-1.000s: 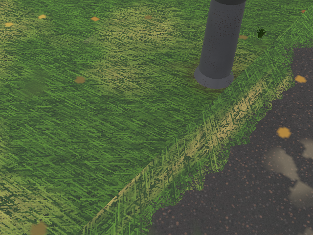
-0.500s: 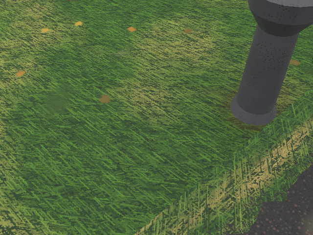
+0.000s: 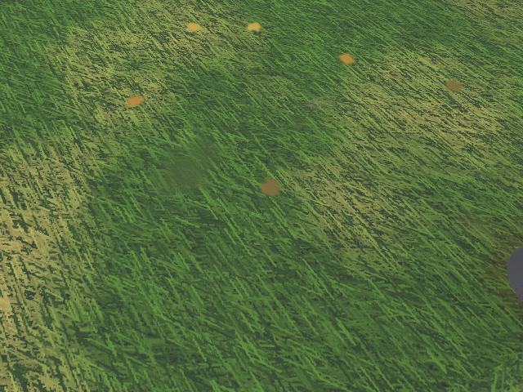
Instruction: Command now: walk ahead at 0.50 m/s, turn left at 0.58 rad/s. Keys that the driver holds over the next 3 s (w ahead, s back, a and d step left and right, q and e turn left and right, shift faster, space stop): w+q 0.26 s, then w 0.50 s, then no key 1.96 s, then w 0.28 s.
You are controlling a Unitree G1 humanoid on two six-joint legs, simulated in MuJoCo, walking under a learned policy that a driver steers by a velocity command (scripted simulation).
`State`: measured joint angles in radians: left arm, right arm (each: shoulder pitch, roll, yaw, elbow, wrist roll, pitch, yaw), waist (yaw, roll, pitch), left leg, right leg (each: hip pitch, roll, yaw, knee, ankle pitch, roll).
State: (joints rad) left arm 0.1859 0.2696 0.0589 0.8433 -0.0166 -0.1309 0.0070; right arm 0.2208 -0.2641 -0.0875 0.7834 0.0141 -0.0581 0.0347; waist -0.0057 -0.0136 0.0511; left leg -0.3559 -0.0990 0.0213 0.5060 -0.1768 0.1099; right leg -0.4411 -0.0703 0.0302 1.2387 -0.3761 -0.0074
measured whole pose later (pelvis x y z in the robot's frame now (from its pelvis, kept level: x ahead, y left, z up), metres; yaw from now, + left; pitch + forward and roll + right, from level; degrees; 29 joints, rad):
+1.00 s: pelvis +0.49 +0.08 +0.00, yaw +15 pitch +2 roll -1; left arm 0.28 0.30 0.04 0.86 -0.01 -0.05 0.01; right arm 0.10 -0.24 -0.04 0.71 -0.01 -0.07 0.03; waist 0.03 -0.03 0.03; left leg -0.40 -0.01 0.03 0.47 -0.12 0.05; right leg -0.42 -0.03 0.03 1.09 -0.51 0.04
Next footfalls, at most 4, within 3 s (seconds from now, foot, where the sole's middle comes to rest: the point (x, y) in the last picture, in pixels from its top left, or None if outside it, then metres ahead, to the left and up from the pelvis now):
0.36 right None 0.39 -0.11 -0.77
0.86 left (191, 339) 0.58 0.20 -0.77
1.22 right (281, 314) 0.65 -0.04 -0.77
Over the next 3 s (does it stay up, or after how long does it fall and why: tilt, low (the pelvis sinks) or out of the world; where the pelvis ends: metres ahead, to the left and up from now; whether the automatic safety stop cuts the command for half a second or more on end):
stays up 0.63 0.06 0.00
